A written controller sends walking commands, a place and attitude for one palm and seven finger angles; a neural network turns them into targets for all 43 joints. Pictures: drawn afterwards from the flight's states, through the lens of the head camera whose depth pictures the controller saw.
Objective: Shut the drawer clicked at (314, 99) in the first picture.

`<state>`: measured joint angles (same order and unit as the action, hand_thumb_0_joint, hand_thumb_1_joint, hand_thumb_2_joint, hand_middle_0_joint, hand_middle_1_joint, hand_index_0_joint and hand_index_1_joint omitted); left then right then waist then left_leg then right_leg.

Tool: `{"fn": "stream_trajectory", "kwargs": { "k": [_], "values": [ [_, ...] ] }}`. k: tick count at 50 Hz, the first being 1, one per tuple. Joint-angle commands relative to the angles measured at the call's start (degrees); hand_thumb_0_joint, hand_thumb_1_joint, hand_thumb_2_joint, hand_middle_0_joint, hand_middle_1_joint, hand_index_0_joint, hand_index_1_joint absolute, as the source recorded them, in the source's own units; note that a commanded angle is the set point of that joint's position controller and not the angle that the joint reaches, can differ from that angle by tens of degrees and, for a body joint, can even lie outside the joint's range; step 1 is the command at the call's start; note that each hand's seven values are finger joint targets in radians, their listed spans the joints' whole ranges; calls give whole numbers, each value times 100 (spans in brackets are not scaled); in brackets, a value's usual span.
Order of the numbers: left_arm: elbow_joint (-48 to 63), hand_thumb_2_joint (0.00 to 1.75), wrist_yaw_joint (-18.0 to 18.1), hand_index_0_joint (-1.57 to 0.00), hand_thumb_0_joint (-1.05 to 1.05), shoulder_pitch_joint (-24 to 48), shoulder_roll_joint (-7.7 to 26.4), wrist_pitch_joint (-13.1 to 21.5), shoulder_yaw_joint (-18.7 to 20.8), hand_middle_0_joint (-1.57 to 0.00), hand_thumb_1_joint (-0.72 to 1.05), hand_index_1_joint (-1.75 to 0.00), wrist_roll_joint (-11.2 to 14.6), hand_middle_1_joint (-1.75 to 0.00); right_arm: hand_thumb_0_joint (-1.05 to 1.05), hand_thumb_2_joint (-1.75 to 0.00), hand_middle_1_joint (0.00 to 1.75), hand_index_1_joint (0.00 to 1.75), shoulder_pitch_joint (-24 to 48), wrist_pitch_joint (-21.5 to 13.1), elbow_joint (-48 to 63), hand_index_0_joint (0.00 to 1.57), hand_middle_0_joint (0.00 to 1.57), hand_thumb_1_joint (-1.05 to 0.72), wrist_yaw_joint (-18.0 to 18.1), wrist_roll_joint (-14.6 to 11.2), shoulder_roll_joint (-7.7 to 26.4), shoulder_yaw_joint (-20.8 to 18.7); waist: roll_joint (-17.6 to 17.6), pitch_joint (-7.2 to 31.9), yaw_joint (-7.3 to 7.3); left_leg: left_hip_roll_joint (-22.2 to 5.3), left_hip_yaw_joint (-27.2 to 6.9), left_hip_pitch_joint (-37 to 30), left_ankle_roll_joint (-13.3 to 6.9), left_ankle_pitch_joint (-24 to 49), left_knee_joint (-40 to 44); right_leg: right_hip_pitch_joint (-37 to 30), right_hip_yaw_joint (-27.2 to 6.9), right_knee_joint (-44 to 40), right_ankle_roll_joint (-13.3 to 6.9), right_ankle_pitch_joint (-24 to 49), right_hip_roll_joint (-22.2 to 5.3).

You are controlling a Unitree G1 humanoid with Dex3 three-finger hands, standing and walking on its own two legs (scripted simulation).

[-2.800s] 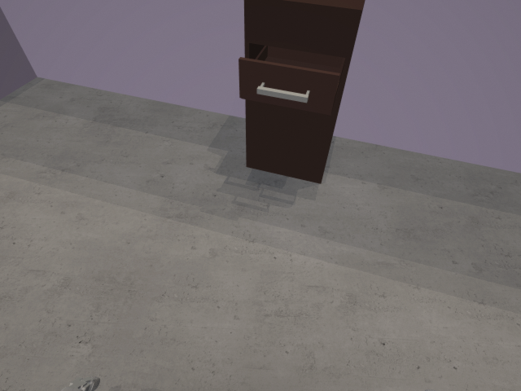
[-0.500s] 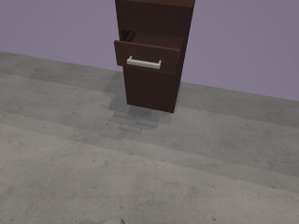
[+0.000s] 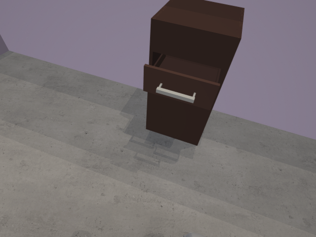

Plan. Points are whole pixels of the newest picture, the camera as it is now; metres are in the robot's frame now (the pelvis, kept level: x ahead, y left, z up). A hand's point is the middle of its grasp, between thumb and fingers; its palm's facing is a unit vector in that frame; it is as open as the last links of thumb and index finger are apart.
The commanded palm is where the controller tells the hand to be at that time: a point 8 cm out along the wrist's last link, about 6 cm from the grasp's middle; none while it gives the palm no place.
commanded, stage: turn to face it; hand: left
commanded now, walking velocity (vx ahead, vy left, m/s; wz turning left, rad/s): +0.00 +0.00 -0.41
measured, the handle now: (176, 92) +0.81 -0.03 -0.16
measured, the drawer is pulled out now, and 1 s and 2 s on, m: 0.14 0.14 0.14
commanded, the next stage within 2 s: take the last steps up to it in 0.40 s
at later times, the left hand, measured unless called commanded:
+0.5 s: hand out of the picture +0.13 +0.14 -0.17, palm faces -0.11 -0.97 -0.21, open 7.4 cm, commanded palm none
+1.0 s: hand (130, 216) +0.21 +0.10 -0.17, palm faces -0.25 -0.95 -0.19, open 7.4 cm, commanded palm none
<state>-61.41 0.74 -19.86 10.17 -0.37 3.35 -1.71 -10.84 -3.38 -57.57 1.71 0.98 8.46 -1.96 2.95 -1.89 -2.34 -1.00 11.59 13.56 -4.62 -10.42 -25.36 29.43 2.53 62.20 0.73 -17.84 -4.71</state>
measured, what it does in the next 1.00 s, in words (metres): walks ahead: right foot, then left foot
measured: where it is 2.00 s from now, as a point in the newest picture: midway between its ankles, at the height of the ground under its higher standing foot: (172, 231)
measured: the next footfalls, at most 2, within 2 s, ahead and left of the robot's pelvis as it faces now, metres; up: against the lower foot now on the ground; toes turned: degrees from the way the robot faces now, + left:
right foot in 0.22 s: +0.09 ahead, -0.14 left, +0.00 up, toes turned -11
left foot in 0.58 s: +0.11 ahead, +0.09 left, +0.00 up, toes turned -6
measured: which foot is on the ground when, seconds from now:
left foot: down 0.00-0.24, up 0.26-0.56, down 0.58-0.98, up 1.00-1.00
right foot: up 0.00-0.20, down 0.22-0.58, up 0.60-0.96, down 0.98-1.00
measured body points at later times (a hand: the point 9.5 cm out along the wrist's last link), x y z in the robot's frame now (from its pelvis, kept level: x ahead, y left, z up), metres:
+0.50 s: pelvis +0.04 -0.03 +0.00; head +0.06 -0.03 +0.45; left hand +0.14 +0.19 -0.15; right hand +0.04 -0.26 -0.16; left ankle +0.06 +0.10 -0.71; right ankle +0.05 -0.13 -0.74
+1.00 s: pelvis +0.10 -0.06 -0.01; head +0.12 -0.07 +0.44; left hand +0.23 +0.15 -0.16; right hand -0.05 -0.25 -0.16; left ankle +0.07 +0.09 -0.73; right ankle +0.09 -0.17 -0.74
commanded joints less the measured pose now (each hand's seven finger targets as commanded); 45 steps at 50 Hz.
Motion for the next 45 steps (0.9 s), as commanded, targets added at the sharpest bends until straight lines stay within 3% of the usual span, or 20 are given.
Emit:
{"fn": "stream_trajectory", "kwargs": {
  "k": [1,6,9,10,11,12,13,14,17,23,25,27,28,29,30,31,33,36,41,45],
  "values": [
    [232,90,-26,-20,0,-352,-32,-85,15,-20,90,-30,18,-30,0,-90,30,30,-393,1,117,20,20,-90,27,6,703,-97,-681,-22,96,-1722,-714,131,-459,1515,1209,-393,-46,-758,73,83,-125],
    [500,90,-35,-20,0,69,-24,-91,24,-20,90,-30,18,-30,0,-90,30,30,-458,154,24,20,20,-90,34,48,878,-196,-980,-56,232,-1904,-712,-118,-491,1313,764,-832,186,-1910,36,-139,51],
    [485,90,-25,-20,0,-87,56,-30,40,-20,90,-30,10,-30,0,-90,30,30,-477,246,-19,20,20,-90,21,28,908,-230,-832,79,145,-1726,-550,-60,-180,830,102,-1507,332,-3003,-21,408,221],
    [473,90,-4,-20,0,-163,251,13,73,-20,90,-30,-2,-30,0,-90,30,30,-506,261,-15,20,20,-90,-1,-1,801,-219,-443,116,81,-1494,-393,215,83,533,-361,-1943,21,-3590,-108,1019,67],
    [454,90,42,-20,0,-310,653,81,130,-20,90,-30,-36,-30,0,-90,30,30,-532,261,69,20,20,-90,-20,-40,556,-169,500,173,62,-939,73,978,472,-579,-1226,-2458,-1276,-3954,-488,2247,-880],
    [397,90,52,-20,0,-470,993,106,164,-20,90,-30,24,-30,0,-90,30,30,-306,291,209,20,20,-90,-35,-51,358,-116,957,185,-17,-428,-4,1387,694,-2124,-2001,-2447,-1958,-4268,-1100,3471,-1690],
    [372,90,85,-20,0,-530,981,126,174,-20,90,-30,46,-30,0,-90,30,30,-119,365,249,20,20,-90,10,-43,401,-98,1015,468,-108,-435,-529,1414,685,-2462,-2674,-2430,-2138,-4360,-1382,3937,-1663],
    [387,90,114,-20,0,-241,906,129,169,-20,90,-30,48,-30,0,-90,30,30,-170,376,204,20,20,-90,26,-54,460,-111,1035,479,16,-452,-764,1579,689,-2268,-3089,-2509,-2018,-4304,-1478,3982,-1552],
    [616,90,140,-20,0,355,775,58,184,-20,90,-30,36,-30,0,-90,30,30,-356,418,48,20,20,-90,10,-32,412,-133,264,427,195,-454,-898,1333,741,-1677,-3208,-2089,-1362,-4298,-1336,3068,-1117],
    [707,90,88,-20,0,555,936,-27,280,-20,90,-30,12,-30,0,-90,30,30,-428,414,116,20,20,-90,18,-32,331,-128,362,299,153,-236,-790,782,733,-1442,-1775,-1869,-1436,-4358,-1246,2161,-886],
    [691,90,74,-20,0,604,889,-45,280,-20,90,-30,42,-30,0,-90,30,30,-615,387,55,20,20,-90,40,-37,305,-116,446,380,207,-177,-746,282,716,-965,-1023,-1789,-1380,-4222,-1086,1931,-733],
    [694,90,32,-20,0,708,736,-62,231,-20,90,-30,95,-30,0,-90,30,30,-1002,306,-83,20,20,-90,52,-5,355,-83,249,313,357,-218,-732,-611,646,-463,3,-1178,-1273,-4115,-753,492,-405],
    [765,90,-16,-20,0,705,535,-75,180,-20,90,-30,105,-30,0,-90,30,30,-1169,250,-101,20,20,-90,50,44,620,-115,-521,191,391,-761,-1443,-794,428,-931,533,-625,-942,-3682,-523,-570,39],
    [894,90,-73,-20,0,787,306,-65,140,-20,90,-30,102,-30,0,-90,30,30,-1356,234,-68,20,20,-90,48,116,1053,-202,-1626,-8,512,-1703,-2694,-723,-25,-1897,1286,-67,-250,-2583,-272,-998,630],
    [1062,90,-89,-20,0,1028,369,-64,149,-20,90,-30,28,-30,0,-90,30,30,-1457,234,-19,20,20,-90,43,125,1330,-270,-2244,-240,625,-2356,-3685,-569,-482,-2510,1834,515,-17,-1435,-187,-1436,706],
    [1065,90,-122,-20,0,1271,528,-67,204,-20,90,-30,-29,-30,0,-90,30,30,-1372,203,-5,20,20,-90,65,123,1199,-262,-1769,-558,668,-2392,-3638,-276,-622,-2648,1978,677,-381,-619,-230,-1203,439],
    [908,90,-220,-20,0,1019,418,3,211,-20,90,-30,-16,-30,0,-90,30,30,-883,124,104,20,20,-90,55,101,917,-173,-981,-594,340,-1843,-2604,-139,-422,-2033,1844,570,-378,-128,-201,-452,273],
    [786,90,-251,-20,0,851,284,24,139,-20,90,-30,21,-30,0,-90,30,30,-1066,19,-4,20,20,-90,52,74,808,-141,-1090,-339,324,-1518,-1794,-529,-319,-800,1676,403,-163,-464,-108,-64,179],
    [853,90,-251,-20,0,1311,159,60,43,-20,90,-30,31,-30,0,-90,30,30,-1534,34,-279,20,20,-90,12,104,859,-219,-1133,-326,558,-1629,-1567,-756,-400,-423,1541,-80,165,-1906,-64,-267,79],
    [652,90,-248,-20,0,965,171,145,66,-20,90,-30,37,-30,0,-90,30,30,-1403,97,-374,20,20,-90,-32,96,933,-262,-1120,-184,364,-1517,-1329,-337,-219,-601,985,-1293,471,-3071,-114,9,304]
  ]
}}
